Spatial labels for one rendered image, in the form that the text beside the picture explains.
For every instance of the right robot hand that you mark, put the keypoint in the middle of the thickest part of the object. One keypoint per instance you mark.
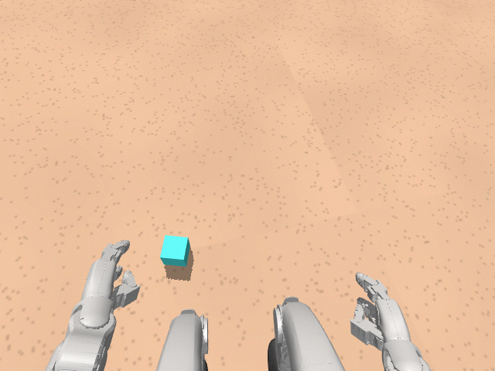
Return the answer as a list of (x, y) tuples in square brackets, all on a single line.
[(386, 321)]

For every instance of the left robot arm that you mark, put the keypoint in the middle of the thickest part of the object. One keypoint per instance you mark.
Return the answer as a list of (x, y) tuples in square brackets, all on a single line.
[(88, 338)]

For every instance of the left robot hand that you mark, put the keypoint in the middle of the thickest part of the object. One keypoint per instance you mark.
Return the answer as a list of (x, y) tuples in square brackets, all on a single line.
[(104, 272)]

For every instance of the cube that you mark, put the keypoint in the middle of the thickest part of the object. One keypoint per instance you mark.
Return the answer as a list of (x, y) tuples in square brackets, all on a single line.
[(175, 251)]

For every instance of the right robot arm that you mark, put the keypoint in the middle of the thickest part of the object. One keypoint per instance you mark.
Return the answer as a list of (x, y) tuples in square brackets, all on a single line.
[(402, 355)]

